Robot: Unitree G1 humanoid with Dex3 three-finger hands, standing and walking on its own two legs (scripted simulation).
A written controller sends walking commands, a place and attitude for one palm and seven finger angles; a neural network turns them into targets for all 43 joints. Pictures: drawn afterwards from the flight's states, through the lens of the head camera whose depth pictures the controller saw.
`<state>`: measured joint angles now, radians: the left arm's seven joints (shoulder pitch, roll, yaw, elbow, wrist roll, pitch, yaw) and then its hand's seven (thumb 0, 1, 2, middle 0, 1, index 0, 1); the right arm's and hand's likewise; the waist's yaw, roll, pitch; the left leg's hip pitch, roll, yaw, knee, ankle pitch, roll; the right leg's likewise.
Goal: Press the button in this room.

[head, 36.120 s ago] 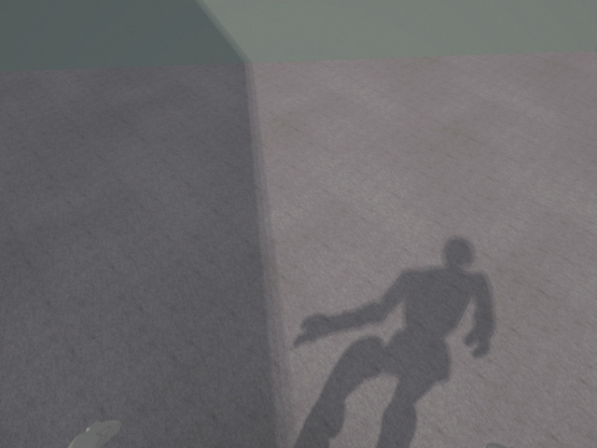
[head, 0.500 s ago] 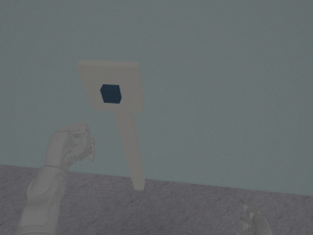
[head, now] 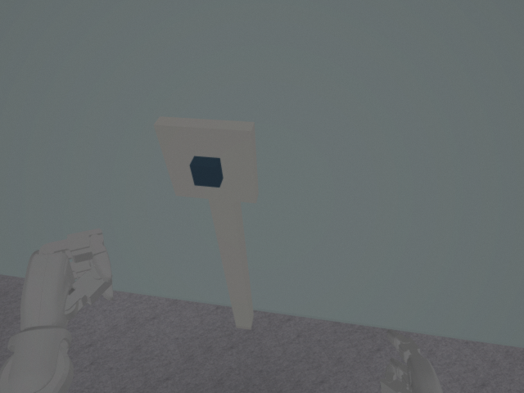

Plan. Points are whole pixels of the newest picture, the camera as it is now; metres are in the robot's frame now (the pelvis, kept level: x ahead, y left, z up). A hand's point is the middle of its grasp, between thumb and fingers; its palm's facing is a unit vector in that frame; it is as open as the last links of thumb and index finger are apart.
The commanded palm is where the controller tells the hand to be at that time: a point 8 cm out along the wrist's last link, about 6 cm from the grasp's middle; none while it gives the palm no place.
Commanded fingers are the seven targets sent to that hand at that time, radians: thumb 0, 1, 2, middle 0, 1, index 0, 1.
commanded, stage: draw the hand back to the body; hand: left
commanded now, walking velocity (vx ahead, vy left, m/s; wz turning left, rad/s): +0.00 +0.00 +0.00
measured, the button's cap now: (207, 170) +0.49 +0.17 +0.08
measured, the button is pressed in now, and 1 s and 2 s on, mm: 0 0 0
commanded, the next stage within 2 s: step back with the hand held close in 0.50 s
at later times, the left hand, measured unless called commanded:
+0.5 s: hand (73, 297) +0.17 +0.24 +0.15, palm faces +0.42 -0.83 -0.37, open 3.1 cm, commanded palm +0.12 +0.27 +0.17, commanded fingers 0.00 0.90 0.90 -1.30 -1.50 -1.30 -1.50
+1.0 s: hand (74, 297) +0.18 +0.24 +0.15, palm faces +0.24 -0.83 -0.50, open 3.1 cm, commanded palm +0.11 +0.29 +0.17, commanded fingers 0.00 0.90 0.90 -1.30 -1.50 -1.30 -1.50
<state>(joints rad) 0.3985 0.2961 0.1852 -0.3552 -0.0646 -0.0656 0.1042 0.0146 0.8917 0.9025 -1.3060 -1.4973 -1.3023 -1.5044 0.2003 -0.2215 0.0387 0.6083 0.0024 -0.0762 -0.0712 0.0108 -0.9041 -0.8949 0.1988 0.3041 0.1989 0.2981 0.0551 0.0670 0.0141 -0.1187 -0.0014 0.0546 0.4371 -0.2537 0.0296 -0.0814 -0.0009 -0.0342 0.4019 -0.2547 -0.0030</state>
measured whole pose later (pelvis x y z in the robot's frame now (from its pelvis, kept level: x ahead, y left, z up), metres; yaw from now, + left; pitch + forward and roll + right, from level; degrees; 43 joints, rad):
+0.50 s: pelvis +0.00 +0.00 +0.00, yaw +0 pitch -5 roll -1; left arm 0.53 0.31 0.27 -0.47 -0.06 -0.09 0.11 0.01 0.89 0.90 -1.31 -1.50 -1.31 -1.50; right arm 0.20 -0.22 0.02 0.61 0.00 -0.10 -0.08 0.01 -0.90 -0.89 0.20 0.30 0.20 0.30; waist 0.08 0.07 0.02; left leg -0.10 0.01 0.05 0.44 -0.25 0.02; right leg -0.06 0.01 -0.04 0.38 -0.24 -0.01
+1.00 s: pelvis -0.03 +0.01 +0.00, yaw -2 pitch +1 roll -1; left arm 0.64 0.41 0.35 -0.59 -0.05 -0.15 0.11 0.01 0.89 0.90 -1.31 -1.50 -1.30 -1.50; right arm 0.18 -0.23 -0.02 0.53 0.01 0.03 -0.07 0.01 -0.91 -0.89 0.20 0.30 0.20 0.30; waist 0.00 0.01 0.05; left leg -0.27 0.01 0.09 0.47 -0.22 0.05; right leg -0.23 0.01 0.00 0.42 -0.20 0.01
